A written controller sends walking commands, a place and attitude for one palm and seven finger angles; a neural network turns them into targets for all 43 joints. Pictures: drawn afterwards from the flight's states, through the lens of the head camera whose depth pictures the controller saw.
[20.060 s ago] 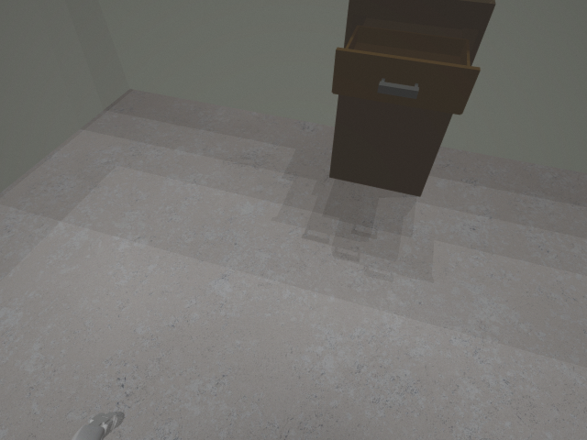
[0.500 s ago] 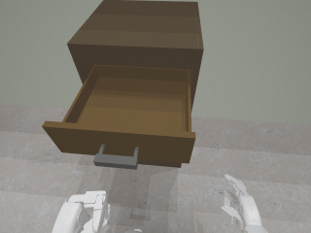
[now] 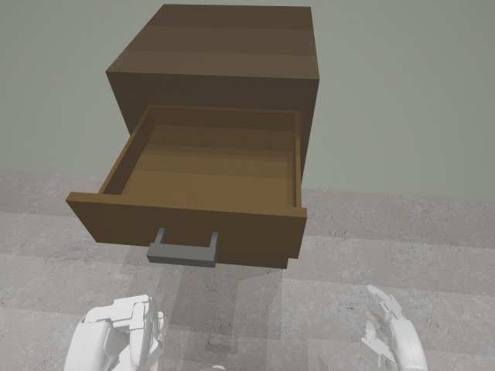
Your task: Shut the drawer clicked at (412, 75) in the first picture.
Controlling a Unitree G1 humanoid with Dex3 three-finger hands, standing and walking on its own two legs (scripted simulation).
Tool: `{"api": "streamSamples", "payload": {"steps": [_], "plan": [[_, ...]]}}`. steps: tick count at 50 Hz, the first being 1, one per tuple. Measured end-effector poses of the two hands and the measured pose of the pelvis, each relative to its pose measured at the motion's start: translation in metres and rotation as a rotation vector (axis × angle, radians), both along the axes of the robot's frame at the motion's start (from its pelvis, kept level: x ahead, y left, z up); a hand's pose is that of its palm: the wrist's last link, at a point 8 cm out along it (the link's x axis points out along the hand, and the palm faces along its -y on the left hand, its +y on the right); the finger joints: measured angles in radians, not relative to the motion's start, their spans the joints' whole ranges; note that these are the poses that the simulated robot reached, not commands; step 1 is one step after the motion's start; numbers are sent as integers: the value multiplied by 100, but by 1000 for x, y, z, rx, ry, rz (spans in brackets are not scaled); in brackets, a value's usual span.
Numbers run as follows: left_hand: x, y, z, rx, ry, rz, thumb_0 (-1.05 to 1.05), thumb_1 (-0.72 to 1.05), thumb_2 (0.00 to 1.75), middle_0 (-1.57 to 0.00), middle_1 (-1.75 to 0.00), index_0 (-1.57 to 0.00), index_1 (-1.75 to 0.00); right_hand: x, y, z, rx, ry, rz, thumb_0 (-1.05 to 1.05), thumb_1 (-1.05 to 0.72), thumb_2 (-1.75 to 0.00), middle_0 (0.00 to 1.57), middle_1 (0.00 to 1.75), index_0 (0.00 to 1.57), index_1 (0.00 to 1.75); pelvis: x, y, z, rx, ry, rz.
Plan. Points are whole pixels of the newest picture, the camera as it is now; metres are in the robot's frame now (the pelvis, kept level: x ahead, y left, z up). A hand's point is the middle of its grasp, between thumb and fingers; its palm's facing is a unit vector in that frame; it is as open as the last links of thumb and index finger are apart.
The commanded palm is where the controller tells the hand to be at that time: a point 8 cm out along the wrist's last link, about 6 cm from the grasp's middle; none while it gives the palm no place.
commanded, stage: bring the fist close to the handle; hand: left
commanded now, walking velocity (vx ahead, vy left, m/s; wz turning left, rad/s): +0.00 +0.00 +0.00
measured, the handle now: (185, 245) +0.33 +0.14 +0.01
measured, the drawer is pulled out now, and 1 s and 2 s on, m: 0.30 0.30 0.29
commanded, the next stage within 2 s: push the drawer shut in 1.38 s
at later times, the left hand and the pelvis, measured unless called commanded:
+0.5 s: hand (191, 335) +0.17 +0.09 +0.05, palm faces -0.11 -0.99 +0.01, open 3.3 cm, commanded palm +0.16 +0.15 +0.06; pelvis +0.00 +0.00 -0.02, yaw -1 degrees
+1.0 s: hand (190, 294) +0.24 +0.11 +0.02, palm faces +0.00 -1.00 +0.01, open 3.3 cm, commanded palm +0.21 +0.15 +0.01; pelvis +0.00 +0.00 -0.04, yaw -1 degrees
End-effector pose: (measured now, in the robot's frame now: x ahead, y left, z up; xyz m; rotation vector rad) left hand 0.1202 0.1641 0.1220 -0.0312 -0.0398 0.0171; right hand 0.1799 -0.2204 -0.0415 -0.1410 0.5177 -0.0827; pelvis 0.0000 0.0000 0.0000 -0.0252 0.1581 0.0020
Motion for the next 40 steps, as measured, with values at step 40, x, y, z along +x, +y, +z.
{"api": "streamSamples", "payload": {"steps": [40], "plan": [[70, -27, -102, 17, 137, -152, 1, 91, 90, -139, -160, -140, -160, -4, 2, -52, -42, 173, 17, 1, -90, -90, 20, 30, 20, 30, 1, 4, -31, 1, 139, -13]]}}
